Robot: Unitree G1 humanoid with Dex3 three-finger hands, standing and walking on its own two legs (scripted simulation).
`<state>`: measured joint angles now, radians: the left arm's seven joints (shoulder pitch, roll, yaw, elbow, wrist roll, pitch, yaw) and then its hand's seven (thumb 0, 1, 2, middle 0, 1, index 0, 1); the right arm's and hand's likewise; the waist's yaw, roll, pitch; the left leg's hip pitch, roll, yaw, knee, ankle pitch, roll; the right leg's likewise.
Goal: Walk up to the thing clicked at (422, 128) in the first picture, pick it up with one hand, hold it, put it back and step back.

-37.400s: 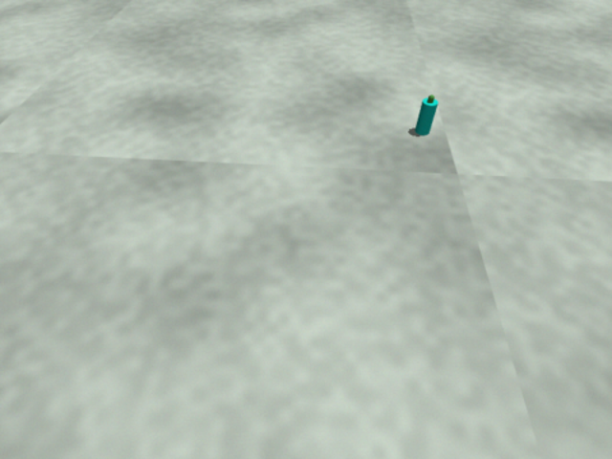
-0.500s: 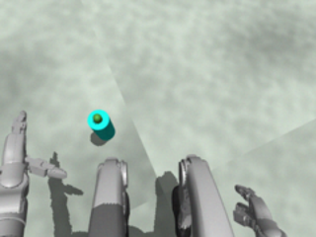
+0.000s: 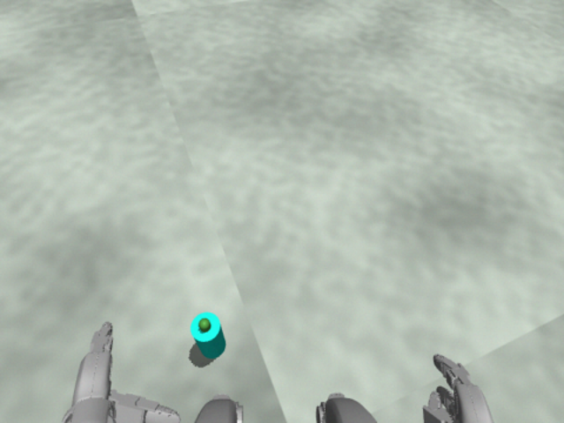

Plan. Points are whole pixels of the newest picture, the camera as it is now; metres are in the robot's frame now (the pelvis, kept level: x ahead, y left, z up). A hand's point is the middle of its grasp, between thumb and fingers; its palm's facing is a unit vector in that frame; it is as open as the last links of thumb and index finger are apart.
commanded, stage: home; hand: left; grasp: from the side
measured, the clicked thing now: (208, 334) +0.42 +0.18 -0.57
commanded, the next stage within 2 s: stand in 1.92 s
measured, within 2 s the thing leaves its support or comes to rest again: neither
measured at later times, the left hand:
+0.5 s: hand (139, 401) +0.18 +0.18 -0.02, palm faces +0.12 -0.95 -0.28, open 17.5 cm
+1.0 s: hand (145, 405) +0.17 +0.17 -0.02, palm faces +0.11 -0.95 -0.29, open 17.6 cm
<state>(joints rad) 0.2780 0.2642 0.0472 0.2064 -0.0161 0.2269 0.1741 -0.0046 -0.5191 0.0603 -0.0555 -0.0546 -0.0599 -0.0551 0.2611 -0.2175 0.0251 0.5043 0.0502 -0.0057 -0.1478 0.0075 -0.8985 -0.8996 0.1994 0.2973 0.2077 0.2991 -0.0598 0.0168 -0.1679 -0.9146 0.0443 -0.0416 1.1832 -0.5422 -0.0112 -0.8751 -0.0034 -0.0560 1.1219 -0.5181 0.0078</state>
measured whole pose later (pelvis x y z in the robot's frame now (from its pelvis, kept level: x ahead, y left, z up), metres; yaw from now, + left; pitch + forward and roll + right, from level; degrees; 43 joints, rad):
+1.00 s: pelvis +0.01 -0.01 +0.04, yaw +1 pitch +7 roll -2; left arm 0.46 0.21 -0.01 0.02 -0.01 0.26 0.14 -0.01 -0.57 0.03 -0.05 -0.05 -0.05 -0.05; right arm 0.28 -0.21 0.03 0.51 0.01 -0.12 -0.17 0.01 -0.90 -0.90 0.20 0.30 0.21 0.30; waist -0.03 0.03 -0.09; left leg -0.62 0.04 -0.03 0.96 -0.46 -0.02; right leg -0.59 0.00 -0.05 0.92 -0.45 0.00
